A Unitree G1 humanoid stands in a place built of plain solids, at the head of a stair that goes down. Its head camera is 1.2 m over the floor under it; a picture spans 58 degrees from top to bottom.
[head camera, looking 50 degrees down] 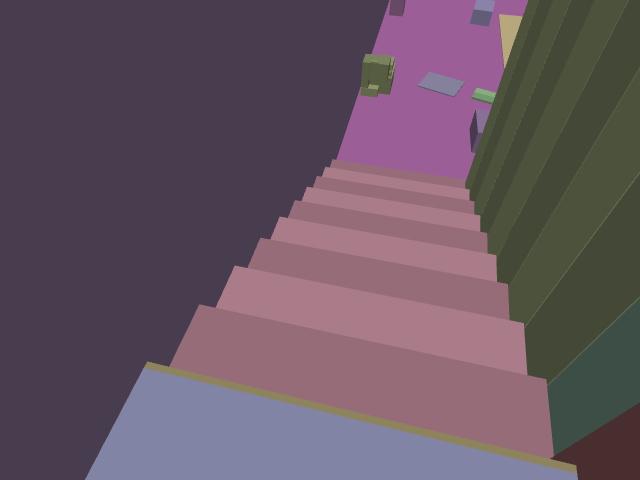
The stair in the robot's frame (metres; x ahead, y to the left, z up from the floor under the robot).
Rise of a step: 0.15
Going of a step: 0.30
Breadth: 1.20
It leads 13 degrees to the right of straight ahead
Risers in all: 10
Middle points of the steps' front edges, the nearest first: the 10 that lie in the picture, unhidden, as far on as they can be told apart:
0.41 -0.08 0.00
0.69 -0.15 -0.15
0.98 -0.21 -0.30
1.27 -0.28 -0.46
1.56 -0.35 -0.61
1.84 -0.42 -0.76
2.13 -0.49 -0.91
2.42 -0.56 -1.07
2.71 -0.63 -1.22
2.99 -0.70 -1.37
